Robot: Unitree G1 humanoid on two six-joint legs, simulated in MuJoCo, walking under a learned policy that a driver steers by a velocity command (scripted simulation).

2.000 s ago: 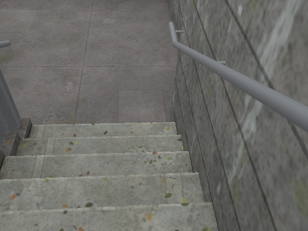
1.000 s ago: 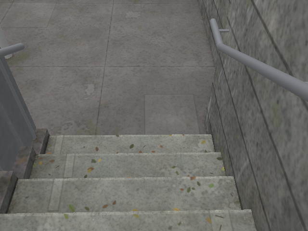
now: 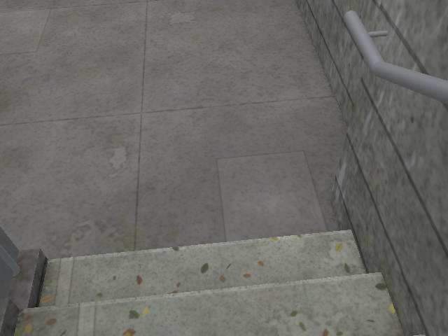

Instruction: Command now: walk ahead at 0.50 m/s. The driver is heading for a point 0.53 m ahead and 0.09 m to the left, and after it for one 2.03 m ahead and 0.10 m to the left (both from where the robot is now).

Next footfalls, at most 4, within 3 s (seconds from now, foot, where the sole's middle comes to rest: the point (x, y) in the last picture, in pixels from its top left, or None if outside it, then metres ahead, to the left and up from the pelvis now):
0.46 left None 0.38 0.12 -0.93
0.82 right None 0.41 -0.09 -0.93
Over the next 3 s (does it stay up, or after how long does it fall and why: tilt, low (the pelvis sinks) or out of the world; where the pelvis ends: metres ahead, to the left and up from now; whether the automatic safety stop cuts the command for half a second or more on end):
stays up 0.36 0.01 -0.15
